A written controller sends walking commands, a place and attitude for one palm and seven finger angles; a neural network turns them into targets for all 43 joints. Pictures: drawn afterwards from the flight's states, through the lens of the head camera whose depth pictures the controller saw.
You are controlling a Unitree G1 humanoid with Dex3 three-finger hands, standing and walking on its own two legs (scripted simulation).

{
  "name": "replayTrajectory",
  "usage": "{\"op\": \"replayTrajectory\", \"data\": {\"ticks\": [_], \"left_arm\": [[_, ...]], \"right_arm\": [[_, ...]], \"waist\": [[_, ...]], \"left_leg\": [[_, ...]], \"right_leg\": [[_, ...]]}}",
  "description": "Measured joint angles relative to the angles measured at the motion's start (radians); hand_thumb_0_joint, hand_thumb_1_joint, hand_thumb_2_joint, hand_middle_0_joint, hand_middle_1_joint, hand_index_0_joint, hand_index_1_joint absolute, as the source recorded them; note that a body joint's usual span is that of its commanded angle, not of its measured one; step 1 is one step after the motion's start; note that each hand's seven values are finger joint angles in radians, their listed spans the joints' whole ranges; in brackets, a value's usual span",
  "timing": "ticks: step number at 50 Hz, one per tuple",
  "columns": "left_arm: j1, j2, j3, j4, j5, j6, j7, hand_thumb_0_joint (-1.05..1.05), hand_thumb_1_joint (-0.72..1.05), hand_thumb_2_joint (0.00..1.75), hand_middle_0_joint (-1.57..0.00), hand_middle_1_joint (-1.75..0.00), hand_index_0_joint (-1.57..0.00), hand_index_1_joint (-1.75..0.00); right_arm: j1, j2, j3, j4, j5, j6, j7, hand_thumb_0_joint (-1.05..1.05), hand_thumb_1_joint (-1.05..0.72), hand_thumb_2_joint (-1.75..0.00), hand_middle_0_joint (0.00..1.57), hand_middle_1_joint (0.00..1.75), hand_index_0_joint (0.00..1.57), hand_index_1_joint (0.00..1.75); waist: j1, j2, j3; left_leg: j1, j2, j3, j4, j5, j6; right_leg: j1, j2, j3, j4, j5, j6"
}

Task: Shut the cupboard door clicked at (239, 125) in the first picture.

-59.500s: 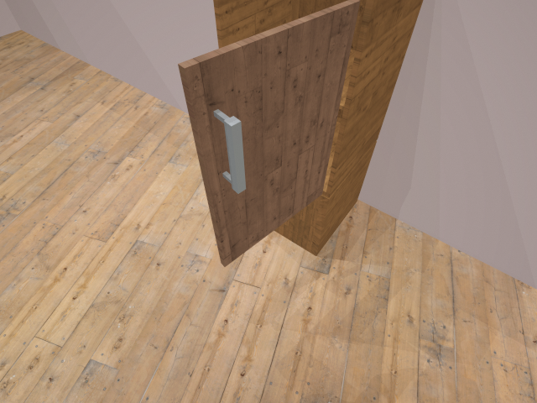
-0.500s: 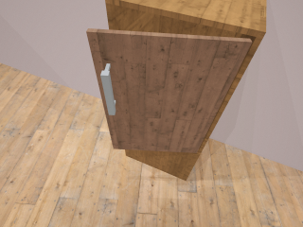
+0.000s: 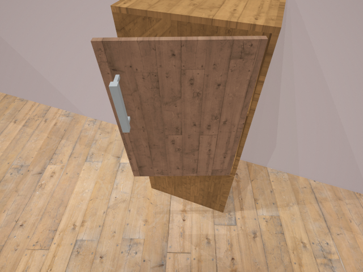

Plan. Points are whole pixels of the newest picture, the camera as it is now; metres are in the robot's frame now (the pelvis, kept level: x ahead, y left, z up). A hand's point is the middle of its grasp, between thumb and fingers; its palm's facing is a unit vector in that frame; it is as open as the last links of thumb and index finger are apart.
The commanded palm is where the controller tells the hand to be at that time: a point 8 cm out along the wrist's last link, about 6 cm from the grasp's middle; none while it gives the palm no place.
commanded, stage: come to a stop and stand still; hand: left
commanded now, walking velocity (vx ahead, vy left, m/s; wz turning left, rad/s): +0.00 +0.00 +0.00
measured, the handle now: (122, 104) +0.53 +0.20 +0.08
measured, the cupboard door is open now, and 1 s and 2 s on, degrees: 21 21 21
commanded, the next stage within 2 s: look again from close up in 0.04 s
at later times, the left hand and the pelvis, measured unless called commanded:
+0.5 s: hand out of the picture +0.03 +0.16 -0.17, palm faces +0.02 -0.98 -0.18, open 7.4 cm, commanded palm none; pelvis +0.04 -0.01 +0.01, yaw +0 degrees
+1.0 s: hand (120, 215) +0.24 +0.15 +0.01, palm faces +0.11 -0.99 +0.01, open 6.9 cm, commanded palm +0.16 +0.21 -0.04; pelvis +0.02 -0.02 -0.04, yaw +1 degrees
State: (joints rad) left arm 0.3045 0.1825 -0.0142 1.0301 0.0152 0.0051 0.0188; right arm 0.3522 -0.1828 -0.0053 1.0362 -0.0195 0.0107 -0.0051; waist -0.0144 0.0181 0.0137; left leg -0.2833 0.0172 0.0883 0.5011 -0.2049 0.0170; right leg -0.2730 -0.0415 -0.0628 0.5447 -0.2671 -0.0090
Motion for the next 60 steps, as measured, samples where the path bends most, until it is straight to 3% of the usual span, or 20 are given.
{"op": "replayTrajectory", "data": {"ticks": [9,19,38,39,40,42,45,47,50,52,55,58,60], "left_arm": [[0.004,-0.028,-0.004,0.053,-0.003,-0.009,-0.001,0.00,0.90,0.90,-0.20,-0.30,-0.20,-0.30],[-0.013,-0.046,-0.004,0.089,-0.002,-0.022,0.006,0.00,0.91,0.90,-0.20,-0.30,-0.20,-0.30],[-0.047,-0.014,0.006,0.083,0.002,-0.033,0.016,0.00,0.91,0.90,-0.20,-0.30,-0.20,-0.30],[-0.001,-0.017,0.051,-0.089,-0.026,0.041,0.006,0.00,0.90,0.90,-0.20,-0.30,-0.20,-0.30],[0.060,-0.010,0.058,-0.285,-0.061,0.052,0.017,0.01,0.90,0.90,-0.20,-0.30,-0.20,-0.30],[0.150,-0.001,0.045,-0.597,-0.123,-0.006,0.051,0.01,0.91,0.89,-0.21,-0.31,-0.20,-0.31],[0.128,-0.024,0.066,-0.817,-0.165,-0.143,0.042,0.01,0.91,0.90,-0.22,-0.33,-0.22,-0.33],[0.087,-0.043,0.095,-0.862,-0.192,-0.281,-0.018,0.01,0.91,0.90,-0.24,-0.35,-0.24,-0.35],[0.064,-0.060,0.120,-0.885,-0.231,-0.506,-0.167,0.00,0.91,0.90,-0.28,-0.39,-0.28,-0.39],[0.073,-0.058,0.122,-0.892,-0.239,-0.597,-0.259,0.00,0.91,0.90,-0.31,-0.43,-0.31,-0.42],[0.122,-0.044,0.114,-0.915,-0.257,-0.572,-0.320,0.00,0.90,0.90,-0.36,-0.48,-0.36,-0.48],[0.185,-0.024,0.118,-0.963,-0.267,-0.505,-0.294,0.00,0.90,0.90,-0.42,-0.54,-0.41,-0.53],[0.212,-0.010,0.125,-1.012,-0.269,-0.491,-0.263,0.01,0.90,0.90,-0.45,-0.58,-0.45,-0.57]], "right_arm": [[0.028,0.039,0.007,0.065,0.006,-0.012,-0.008,0.00,-0.91,-0.90,0.19,0.30,0.19,0.29],[-0.041,0.069,0.013,0.080,0.012,-0.036,-0.020,0.00,-0.91,-0.90,0.20,0.30,0.19,0.30],[-0.120,0.014,0.004,0.074,0.014,-0.035,-0.025,0.00,-0.92,-0.90,0.20,0.30,0.19,0.30],[-0.113,0.010,0.009,0.038,0.018,-0.056,-0.037,0.00,-0.92,-0.90,0.20,0.30,0.20,0.30],[-0.092,0.007,0.014,-0.011,0.029,-0.103,-0.057,0.01,-0.92,-0.90,0.20,0.30,0.20,0.30],[-0.050,-0.007,0.006,-0.093,0.050,-0.203,-0.077,0.01,-0.92,-0.90,0.20,0.30,0.20,0.30],[-0.051,-0.036,-0.022,-0.198,0.043,-0.289,-0.061,0.01,-0.91,-0.90,0.20,0.30,0.20,0.30],[-0.085,-0.044,-0.040,-0.258,0.034,-0.310,-0.039,0.01,-0.91,-0.90,0.20,0.30,0.20,0.30],[-0.146,-0.048,-0.063,-0.342,0.022,-0.317,-0.005,0.01,-0.91,-0.90,0.20,0.30,0.20,0.30],[-0.182,-0.054,-0.076,-0.400,0.023,-0.305,0.009,0.01,-0.91,-0.90,0.20,0.30,0.20,0.30],[-0.215,-0.070,-0.083,-0.479,0.036,-0.273,0.003,0.01,-0.91,-0.90,0.20,0.30,0.19,0.30],[-0.221,-0.070,-0.077,-0.528,0.045,-0.255,-0.018,0.01,-0.91,-0.90,0.20,0.30,0.19,0.30],[-0.214,-0.064,-0.063,-0.544,0.047,-0.255,-0.032,0.01,-0.91,-0.90,0.19,0.30,0.19,0.30]], "waist": [[0.004,-0.021,0.018],[0.016,-0.027,0.022],[0.024,-0.020,0.015],[0.024,-0.019,0.032],[0.027,-0.025,0.035],[0.019,-0.023,0.006],[-0.011,0.001,-0.045],[-0.014,-0.003,-0.082],[-0.003,-0.034,-0.125],[0.013,-0.052,-0.134],[0.039,-0.056,-0.132],[0.061,-0.046,-0.135],[0.073,-0.033,-0.131]], "left_leg": [[0.009,0.002,-0.005,-0.028,0.005,-0.008],[0.047,0.010,-0.004,-0.045,-0.013,-0.016],[0.085,0.021,-0.010,-0.052,-0.042,-0.029],[0.079,0.027,-0.010,-0.027,-0.054,-0.030],[0.069,0.026,-0.005,-0.007,-0.066,-0.029],[0.041,0.015,-0.010,0.026,-0.082,-0.028],[-0.055,0.004,-0.039,0.107,-0.103,-0.024],[-0.148,0.005,-0.036,0.181,-0.124,-0.026],[-0.309,0.013,-0.025,0.327,-0.173,-0.032],[-0.404,0.018,-0.028,0.430,-0.207,-0.039],[-0.503,0.023,-0.039,0.547,-0.234,-0.036],[-0.565,0.028,-0.060,0.627,-0.276,-0.038],[-0.590,0.032,-0.080,0.659,-0.288,-0.039]], "right_leg": [[0.009,0.005,-0.004,-0.028,0.012,0.000],[0.051,0.015,-0.003,-0.056,0.001,-0.003],[0.102,0.027,-0.010,-0.085,-0.023,-0.008],[0.098,0.031,-0.008,-0.070,-0.027,-0.008],[0.080,0.028,-0.004,-0.036,-0.039,-0.008],[0.047,0.014,-0.008,0.017,-0.072,-0.008],[-0.032,-0.002,-0.035,0.092,-0.105,-0.005],[-0.131,-0.007,-0.030,0.176,-0.130,-0.009],[-0.306,-0.009,-0.011,0.338,-0.181,-0.017],[-0.403,-0.006,-0.004,0.441,-0.217,-0.034],[-0.495,-0.006,-0.008,0.556,-0.260,-0.028],[-0.541,-0.004,-0.026,0.615,-0.285,-0.034],[-0.552,0.000,-0.044,0.630,-0.291,-0.037]]}}
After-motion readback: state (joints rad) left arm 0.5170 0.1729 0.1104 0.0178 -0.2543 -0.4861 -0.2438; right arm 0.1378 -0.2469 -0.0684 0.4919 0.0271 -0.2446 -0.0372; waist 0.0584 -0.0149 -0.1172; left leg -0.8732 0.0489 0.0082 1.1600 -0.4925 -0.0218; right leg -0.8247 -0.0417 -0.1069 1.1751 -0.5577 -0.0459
